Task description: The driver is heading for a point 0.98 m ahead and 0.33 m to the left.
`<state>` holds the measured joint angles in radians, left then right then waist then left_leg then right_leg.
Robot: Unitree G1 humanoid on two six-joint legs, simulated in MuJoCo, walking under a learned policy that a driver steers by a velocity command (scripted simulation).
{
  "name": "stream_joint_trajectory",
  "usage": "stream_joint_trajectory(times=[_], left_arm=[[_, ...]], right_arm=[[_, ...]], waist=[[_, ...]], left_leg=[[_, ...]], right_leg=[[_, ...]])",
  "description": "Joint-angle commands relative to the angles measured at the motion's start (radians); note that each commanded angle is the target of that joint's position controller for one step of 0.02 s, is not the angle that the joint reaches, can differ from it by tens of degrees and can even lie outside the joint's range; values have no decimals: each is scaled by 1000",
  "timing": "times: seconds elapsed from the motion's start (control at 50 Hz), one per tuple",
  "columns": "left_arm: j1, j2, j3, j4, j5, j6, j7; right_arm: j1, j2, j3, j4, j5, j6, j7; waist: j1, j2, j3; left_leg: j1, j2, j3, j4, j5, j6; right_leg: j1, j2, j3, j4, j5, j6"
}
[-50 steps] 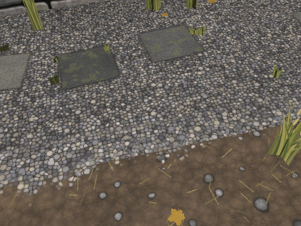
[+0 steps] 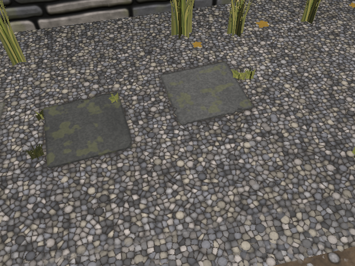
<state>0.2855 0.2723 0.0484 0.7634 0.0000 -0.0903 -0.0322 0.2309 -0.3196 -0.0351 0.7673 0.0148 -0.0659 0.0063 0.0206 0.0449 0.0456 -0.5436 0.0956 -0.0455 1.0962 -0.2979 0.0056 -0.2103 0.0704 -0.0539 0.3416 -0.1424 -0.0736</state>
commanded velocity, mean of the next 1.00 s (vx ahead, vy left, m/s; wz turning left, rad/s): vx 0.50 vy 0.00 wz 0.08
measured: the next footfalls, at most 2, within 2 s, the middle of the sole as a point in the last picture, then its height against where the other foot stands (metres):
left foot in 0.32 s outside the picture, level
right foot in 0.86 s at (212, 222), level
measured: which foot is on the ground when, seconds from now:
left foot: up 0.00-0.30, down 0.32-0.86, up 0.88-1.00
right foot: down 0.00-0.32, up 0.34-0.84, down 0.86-1.00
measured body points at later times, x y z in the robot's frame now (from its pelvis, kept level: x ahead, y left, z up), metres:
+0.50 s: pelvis +0.28 +0.08 +0.00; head +0.30 +0.10 +0.45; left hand +0.38 +0.36 -0.13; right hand +0.37 -0.20 -0.11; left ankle +0.31 +0.16 -0.74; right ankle +0.25 -0.08 -0.66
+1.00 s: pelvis +0.55 +0.02 -0.01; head +0.58 +0.02 +0.44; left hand +0.68 +0.30 -0.10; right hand +0.61 -0.26 -0.14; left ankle +0.43 +0.16 -0.66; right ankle +0.61 -0.07 -0.74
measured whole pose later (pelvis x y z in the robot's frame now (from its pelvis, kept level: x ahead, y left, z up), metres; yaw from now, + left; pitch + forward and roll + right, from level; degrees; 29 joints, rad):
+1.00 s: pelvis +0.55 +0.02 -0.01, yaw +6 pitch +1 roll -1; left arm 0.14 0.26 0.05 0.77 0.00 -0.10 -0.02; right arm 0.35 -0.30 -0.05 0.87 0.03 -0.05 -0.01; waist -0.02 0.04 0.04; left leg -0.38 0.03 -0.06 1.13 -0.39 0.03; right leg -0.32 0.01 -0.08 0.46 -0.16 -0.03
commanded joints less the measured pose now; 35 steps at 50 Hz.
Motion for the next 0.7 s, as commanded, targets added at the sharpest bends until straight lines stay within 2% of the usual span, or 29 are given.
stream_joint_trajectory(times=[0.02,0.1,0.16,0.2,0.26,0.28,0.3,0.32,0.34,0.36,0.38,0.4,0.42,0.44,0.46,0.5,0.52,0.56,0.64,0.7], left_arm=[[-39,140,34,-47,-4,-27,8],[4,165,37,-16,-8,-13,21],[69,190,43,20,-18,-3,23],[86,195,45,40,-23,8,26],[79,208,52,57,-25,27,34],[59,214,53,56,-23,33,36],[55,195,45,56,-17,39,38],[70,144,22,35,4,40,42],[198,25,-13,14,0,20,33],[155,112,3,32,-17,0,28],[68,173,21,7,-43,-12,22],[7,166,18,-9,-40,-17,26],[-27,157,20,-15,-22,-16,29],[-13,148,24,-11,-15,-8,30],[7,130,21,-4,-14,2,29],[15,101,16,2,-10,20,32],[-12,95,14,-8,-6,26,34],[-81,88,12,-30,-1,28,36],[-203,62,2,-58,-5,14,23],[-297,58,-2,-86,-12,4,9]], right_arm=[[26,-48,-11,-56,-12,6,-6],[-119,-22,0,-89,-11,-9,5],[-210,-25,1,-116,-1,-19,18],[-244,-39,-4,-134,2,-23,28],[-215,-66,-15,-136,-1,-27,38],[-150,-83,-25,-120,-2,-28,37],[-14,-121,-48,-77,-5,-27,30],[157,-187,-70,-44,-11,-23,19],[209,-279,-89,-27,-20,-16,20],[214,-175,-63,-34,-5,-17,24],[145,-137,-49,-42,-7,-20,23],[82,-119,-44,-52,-12,-21,22],[37,-94,-38,-54,-17,-22,24],[14,-75,-31,-56,-27,-27,25],[6,-71,-31,-54,-27,-31,26],[15,-81,-35,-38,-17,-42,25],[23,-92,-38,-28,-15,-44,22],[47,-106,-43,-9,-15,-41,13],[90,-121,-44,21,-8,-29,0],[149,-133,-46,56,-2,-19,-3]], waist=[[-35,-100,-18],[17,-93,11],[56,-93,21],[55,-100,30],[19,-115,6],[-24,-120,-33],[-89,-101,-120],[-150,-13,-268],[-85,266,-381],[-126,191,-388],[-119,122,-241],[-95,45,-164],[-72,12,-100],[-41,36,-93],[-26,47,-94],[-11,35,-80],[-13,26,-61],[-29,8,-32],[-71,12,-1],[-106,6,23]], left_leg=[[-84,54,-16,-96,102,-37],[-59,26,16,-381,340,-39],[-38,-1,28,-493,398,-29],[-60,-7,14,-541,363,-6],[-8,-27,23,-581,250,36],[90,-54,51,-603,231,55],[282,-82,79,-615,233,82],[566,50,-61,-576,270,135],[897,271,-542,-683,47,299],[902,279,-686,-792,-104,300],[792,253,-547,-806,-94,257],[668,215,-430,-816,5,234],[558,179,-346,-840,122,226],[491,153,-291,-864,200,217],[455,138,-257,-890,241,221],[411,130,-195,-929,304,237],[403,129,-173,-948,324,243],[417,123,-134,-971,342,240],[433,83,-47,-985,324,200],[484,102,-37,-971,313,198]], right_leg=[[25,-278,224,-223,194,-194],[38,-229,127,-232,182,-147],[100,-259,129,-214,143,-137],[174,-295,143,-182,151,-125],[261,-330,156,-101,258,-96],[264,-313,138,-21,391,-80],[226,-261,99,149,498,-54],[62,-203,53,433,312,-16],[-349,-14,39,791,-283,57],[-472,-34,180,922,-442,53],[-542,-84,176,948,-370,37],[-525,-136,143,910,-279,34],[-500,-167,131,848,-217,40],[-438,-193,138,810,-169,44],[-397,-198,136,787,-144,52],[-384,-204,123,737,-116,69],[-408,-207,120,697,-85,79],[-460,-211,118,592,9,95],[-435,-184,89,352,207,96],[-424,-160,70,248,244,90]])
